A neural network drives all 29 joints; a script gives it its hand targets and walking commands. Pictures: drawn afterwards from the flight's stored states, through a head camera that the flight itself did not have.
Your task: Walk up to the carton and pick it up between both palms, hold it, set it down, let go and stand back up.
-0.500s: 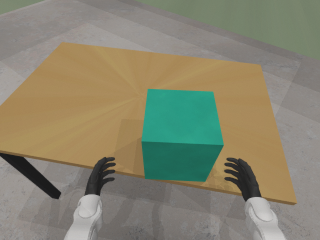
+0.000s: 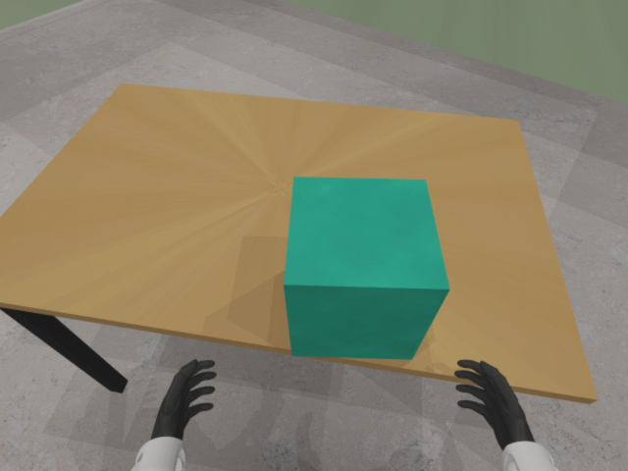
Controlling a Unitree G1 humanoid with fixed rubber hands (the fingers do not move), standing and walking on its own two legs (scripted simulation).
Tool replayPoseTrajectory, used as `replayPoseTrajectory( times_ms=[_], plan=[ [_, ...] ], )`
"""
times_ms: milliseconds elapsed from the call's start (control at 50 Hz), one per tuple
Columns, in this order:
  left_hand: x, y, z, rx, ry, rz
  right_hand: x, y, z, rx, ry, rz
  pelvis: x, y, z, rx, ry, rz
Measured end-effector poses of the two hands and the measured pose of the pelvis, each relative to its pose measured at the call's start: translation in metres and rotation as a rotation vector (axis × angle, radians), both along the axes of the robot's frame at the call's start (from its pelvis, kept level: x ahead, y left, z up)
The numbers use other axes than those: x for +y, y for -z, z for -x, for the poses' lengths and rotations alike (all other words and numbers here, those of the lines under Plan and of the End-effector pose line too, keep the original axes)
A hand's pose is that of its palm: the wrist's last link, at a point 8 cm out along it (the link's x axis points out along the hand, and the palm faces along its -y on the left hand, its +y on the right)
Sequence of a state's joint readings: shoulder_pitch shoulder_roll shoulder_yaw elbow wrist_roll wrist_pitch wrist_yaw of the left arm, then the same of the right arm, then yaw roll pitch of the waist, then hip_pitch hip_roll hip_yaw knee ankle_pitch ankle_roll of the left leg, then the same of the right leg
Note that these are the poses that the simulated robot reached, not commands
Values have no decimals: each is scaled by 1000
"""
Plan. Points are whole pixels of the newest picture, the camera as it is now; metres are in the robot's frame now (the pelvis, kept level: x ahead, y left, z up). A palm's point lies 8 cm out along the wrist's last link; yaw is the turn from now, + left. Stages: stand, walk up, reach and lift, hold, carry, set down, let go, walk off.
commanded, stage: set down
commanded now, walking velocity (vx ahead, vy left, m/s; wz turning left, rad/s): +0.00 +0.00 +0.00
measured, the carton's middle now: (355, 272) +0.39 -0.04 -0.01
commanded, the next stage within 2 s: let go in 0.38 s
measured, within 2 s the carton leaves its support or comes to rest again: neither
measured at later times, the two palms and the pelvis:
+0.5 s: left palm (163, 447) +0.16 +0.21 -0.07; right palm (514, 452) +0.16 -0.23 -0.07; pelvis +0.00 +0.00 +0.00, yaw +0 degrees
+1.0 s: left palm (163, 468) +0.14 +0.21 -0.09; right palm out of the picture +0.13 -0.26 -0.11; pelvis +0.01 -0.02 -0.01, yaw +0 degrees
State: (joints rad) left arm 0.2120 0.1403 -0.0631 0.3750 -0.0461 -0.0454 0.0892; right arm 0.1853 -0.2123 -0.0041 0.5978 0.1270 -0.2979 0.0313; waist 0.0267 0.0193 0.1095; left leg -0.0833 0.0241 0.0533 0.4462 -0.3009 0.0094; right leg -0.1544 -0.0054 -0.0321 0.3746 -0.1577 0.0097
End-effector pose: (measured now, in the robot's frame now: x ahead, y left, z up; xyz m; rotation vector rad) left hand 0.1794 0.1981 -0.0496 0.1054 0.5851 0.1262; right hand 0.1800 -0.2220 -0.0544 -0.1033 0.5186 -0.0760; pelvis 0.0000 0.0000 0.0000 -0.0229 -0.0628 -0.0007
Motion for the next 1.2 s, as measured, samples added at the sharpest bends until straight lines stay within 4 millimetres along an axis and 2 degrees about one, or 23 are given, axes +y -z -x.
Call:
replayPoseTrajectory(
  times_ms=[120, 220, 400, 640, 760, 880, 920, 1040, 1200],
  plan=[
    [1, 3, 5, 18, -9, 2, -1, 0, 5, 10, 0, 13, 2, 1, 3, -7, 2, -1],
    [3, 13, 9, 86, -3, -3, -3, 7, 10, 58, -1, 30, 2, 1, 5, -14, 3, -3],
    [9, 18, 16, 133, -14, -13, -6, 14, 19, 106, -1, 43, 0, 1, 6, -9, 2, -5],
    [15, 22, 23, 186, -20, -23, -10, 25, 29, 159, 6, 42, -7, 1, 1, 4, 3, -8],
    [17, 33, 30, 292, 4, -48, -14, 36, 35, 241, 2, 59, -12, 0, -2, -9, 10, -10],
    [13, 29, 24, 272, 1, -46, -19, 36, 34, 233, 1, 58, -17, 0, -6, 4, 6, -9],
    [13, 31, 24, 248, 33, -78, -24, 41, 36, 290, 9, 65, -19, 3, -7, 25, 1, -7],
    [16, 52, 49, 290, 29, -66, -37, 59, 67, 468, 58, 86, -19, 10, -7, 58, -4, -1],
    [19, 76, 104, 445, -9, -26, -37, 72, 129, 626, 101, 88, -14, 8, -4, 74, -8, -7]
  ],
)
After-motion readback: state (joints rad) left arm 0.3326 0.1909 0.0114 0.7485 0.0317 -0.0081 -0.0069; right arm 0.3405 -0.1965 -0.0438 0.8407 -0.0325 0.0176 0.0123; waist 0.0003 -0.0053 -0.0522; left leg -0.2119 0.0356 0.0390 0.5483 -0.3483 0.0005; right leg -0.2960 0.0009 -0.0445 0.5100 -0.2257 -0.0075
